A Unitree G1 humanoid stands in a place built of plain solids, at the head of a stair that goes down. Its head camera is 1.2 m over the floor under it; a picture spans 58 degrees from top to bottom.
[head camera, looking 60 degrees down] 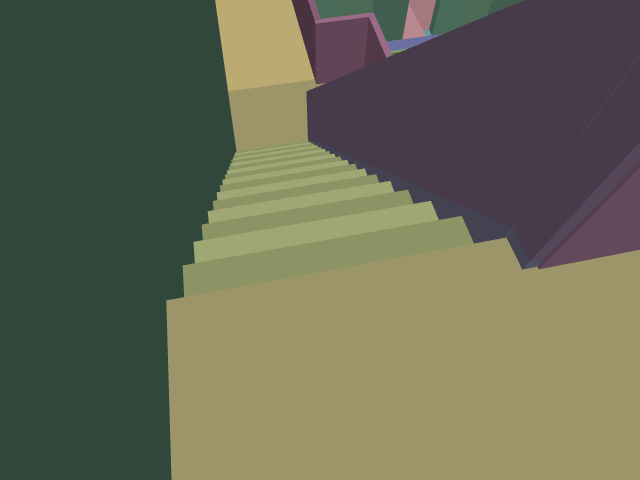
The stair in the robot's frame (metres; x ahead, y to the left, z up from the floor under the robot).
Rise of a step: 0.21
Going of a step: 0.23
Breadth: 1.08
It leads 12 degrees to the left of straight ahead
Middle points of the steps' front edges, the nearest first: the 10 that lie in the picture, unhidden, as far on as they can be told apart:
0.60 -0.07 0.00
0.82 -0.03 -0.21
1.04 0.02 -0.42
1.26 0.06 -0.63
1.48 0.11 -0.84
1.70 0.16 -1.06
1.92 0.20 -1.27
2.14 0.25 -1.48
2.36 0.29 -1.69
2.58 0.34 -1.90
